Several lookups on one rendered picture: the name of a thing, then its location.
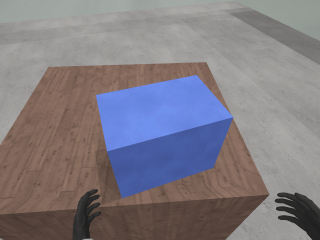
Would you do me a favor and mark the carton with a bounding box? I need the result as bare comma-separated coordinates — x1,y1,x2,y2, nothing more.
96,75,233,198

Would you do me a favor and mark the robot right hand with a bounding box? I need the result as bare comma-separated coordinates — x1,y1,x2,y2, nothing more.
275,192,320,240

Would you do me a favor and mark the robot left hand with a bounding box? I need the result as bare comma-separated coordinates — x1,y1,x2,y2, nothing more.
72,189,102,240

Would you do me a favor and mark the pedestal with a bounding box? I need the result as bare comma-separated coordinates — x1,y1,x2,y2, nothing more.
0,62,270,240

